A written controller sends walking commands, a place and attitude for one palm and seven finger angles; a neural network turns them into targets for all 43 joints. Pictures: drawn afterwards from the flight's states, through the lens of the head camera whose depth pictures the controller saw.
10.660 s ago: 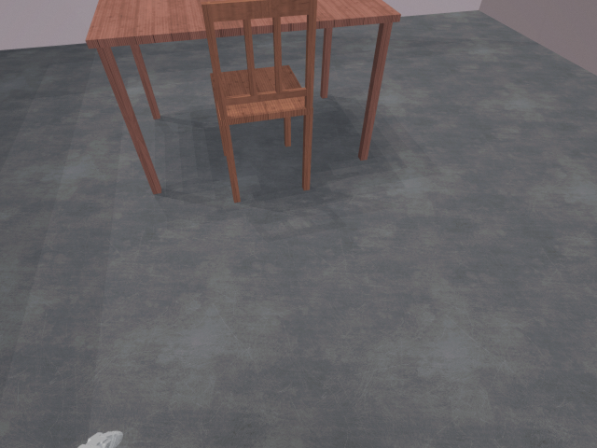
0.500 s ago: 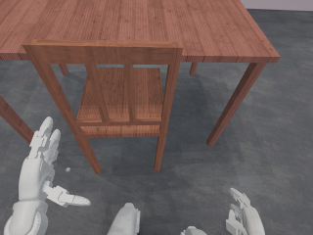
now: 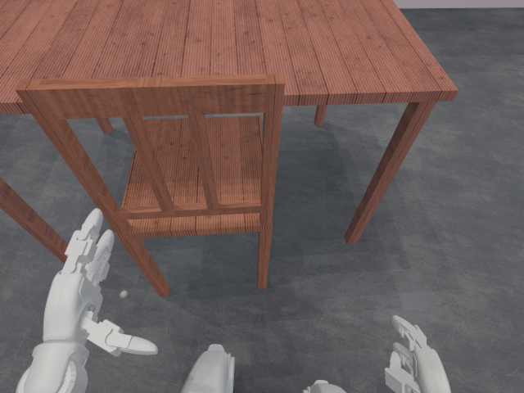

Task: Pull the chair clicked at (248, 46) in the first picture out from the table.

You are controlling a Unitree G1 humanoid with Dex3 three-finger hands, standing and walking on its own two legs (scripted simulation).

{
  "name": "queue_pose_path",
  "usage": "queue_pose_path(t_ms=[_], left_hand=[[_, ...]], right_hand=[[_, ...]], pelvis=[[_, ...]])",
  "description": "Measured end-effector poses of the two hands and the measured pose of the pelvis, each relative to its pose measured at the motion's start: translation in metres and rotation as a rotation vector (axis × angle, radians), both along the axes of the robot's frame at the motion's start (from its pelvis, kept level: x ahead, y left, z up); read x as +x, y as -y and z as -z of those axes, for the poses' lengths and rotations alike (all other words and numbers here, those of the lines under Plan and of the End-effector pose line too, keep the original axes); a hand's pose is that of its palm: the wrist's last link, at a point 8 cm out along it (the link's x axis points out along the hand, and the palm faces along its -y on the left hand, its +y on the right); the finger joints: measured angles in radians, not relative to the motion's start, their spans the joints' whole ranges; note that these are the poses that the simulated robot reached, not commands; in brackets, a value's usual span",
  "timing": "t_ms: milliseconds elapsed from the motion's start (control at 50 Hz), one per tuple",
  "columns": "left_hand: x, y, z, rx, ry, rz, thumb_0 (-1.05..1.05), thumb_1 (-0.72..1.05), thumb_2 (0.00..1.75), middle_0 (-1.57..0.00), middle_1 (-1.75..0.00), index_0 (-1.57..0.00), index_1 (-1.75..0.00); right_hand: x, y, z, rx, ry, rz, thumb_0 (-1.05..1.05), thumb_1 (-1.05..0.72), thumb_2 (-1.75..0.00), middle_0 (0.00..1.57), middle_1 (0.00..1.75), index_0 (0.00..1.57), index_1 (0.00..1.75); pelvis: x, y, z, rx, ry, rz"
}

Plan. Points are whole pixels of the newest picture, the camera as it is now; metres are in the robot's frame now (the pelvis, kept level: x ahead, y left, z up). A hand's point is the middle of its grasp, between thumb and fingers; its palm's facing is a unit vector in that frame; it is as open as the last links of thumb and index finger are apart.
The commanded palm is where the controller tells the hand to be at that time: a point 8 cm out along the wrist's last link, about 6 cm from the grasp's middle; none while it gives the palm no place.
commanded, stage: aim the fingers beside a spindle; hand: left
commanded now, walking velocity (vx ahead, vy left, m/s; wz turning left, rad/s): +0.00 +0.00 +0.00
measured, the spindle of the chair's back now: (152, 168) +0.50 +0.25 +0.00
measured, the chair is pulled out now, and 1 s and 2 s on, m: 0.00 0.00 0.00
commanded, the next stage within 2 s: none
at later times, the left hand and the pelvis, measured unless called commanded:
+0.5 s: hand (131, 271) +0.28 +0.21 +0.04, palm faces +0.13 -0.99 -0.06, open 16.9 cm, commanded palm +0.25 +0.26 +0.04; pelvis +0.01 -0.01 -0.01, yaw +0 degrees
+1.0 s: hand (145, 250) +0.32 +0.21 +0.01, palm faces +0.10 -0.99 -0.02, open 16.9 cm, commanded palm +0.30 +0.26 +0.01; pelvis +0.00 +0.01 -0.02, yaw -2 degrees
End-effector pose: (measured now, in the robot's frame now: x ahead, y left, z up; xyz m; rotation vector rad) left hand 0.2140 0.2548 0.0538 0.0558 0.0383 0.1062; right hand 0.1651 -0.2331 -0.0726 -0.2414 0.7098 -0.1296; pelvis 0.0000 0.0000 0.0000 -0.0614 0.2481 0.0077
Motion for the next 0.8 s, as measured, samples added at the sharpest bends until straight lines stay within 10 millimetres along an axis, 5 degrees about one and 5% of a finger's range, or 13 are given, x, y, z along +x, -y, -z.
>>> queue_pose_path(t_ms=[260,800], left_hand=[[0.013,0.0,0.007,0.004,0.004,-0.025,-0.01,-0.5,0.3,-0.06,-0.08,-0.07,-0.08],[0.055,-0.011,0.032,-0.013,0.046,-0.029,-0.01,-0.5,0.3,-0.06,-0.08,-0.07,-0.08]], right_hand=[[0.009,0.011,0.008,-0.001,-0.02,-0.005,0.02,-0.9,-0.9,0.2,0.3,0.2,0.3],[-0.015,0.014,0.031,-0.033,-0.117,0.033,0.02,-0.91,-0.9,0.2,0.3,0.2,0.3]], pelvis=[[0.006,0.01,0.004,0.009,-0.019,0.001],[0.0,0.002,0.018,0.004,-0.069,0.019]])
